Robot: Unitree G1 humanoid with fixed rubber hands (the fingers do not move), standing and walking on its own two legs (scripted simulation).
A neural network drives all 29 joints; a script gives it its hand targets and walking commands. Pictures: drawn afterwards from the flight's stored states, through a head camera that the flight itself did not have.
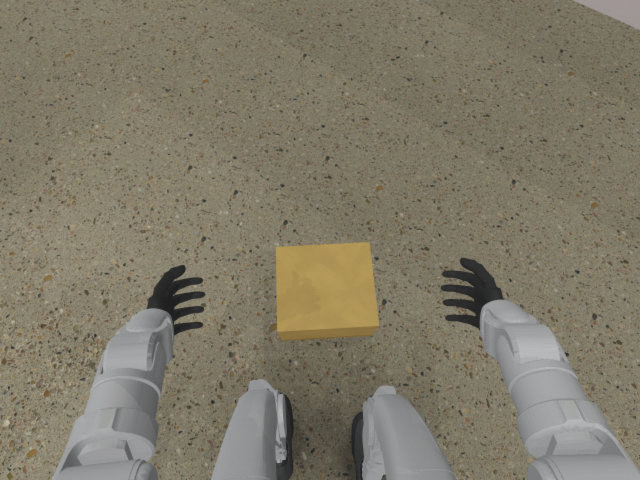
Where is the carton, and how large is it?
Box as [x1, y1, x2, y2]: [276, 242, 378, 340]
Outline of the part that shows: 369,242 276,247 277,331 282,340 371,335 378,326 378,319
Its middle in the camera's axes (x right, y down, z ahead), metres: +0.01 +0.14 +1.06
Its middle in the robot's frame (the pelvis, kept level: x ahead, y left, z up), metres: +0.50 -0.01 -0.61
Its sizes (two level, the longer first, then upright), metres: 0.251 0.224 0.154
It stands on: the floor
